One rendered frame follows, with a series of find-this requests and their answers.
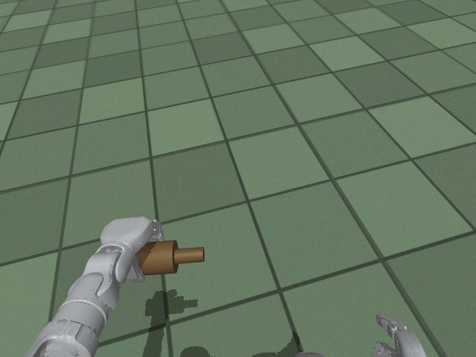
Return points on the right robot hand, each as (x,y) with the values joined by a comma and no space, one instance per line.
(406,343)

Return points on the left robot arm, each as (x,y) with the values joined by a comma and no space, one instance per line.
(75,329)

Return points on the left robot hand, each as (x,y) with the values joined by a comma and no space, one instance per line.
(135,232)

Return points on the bottle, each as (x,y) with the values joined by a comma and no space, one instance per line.
(164,257)

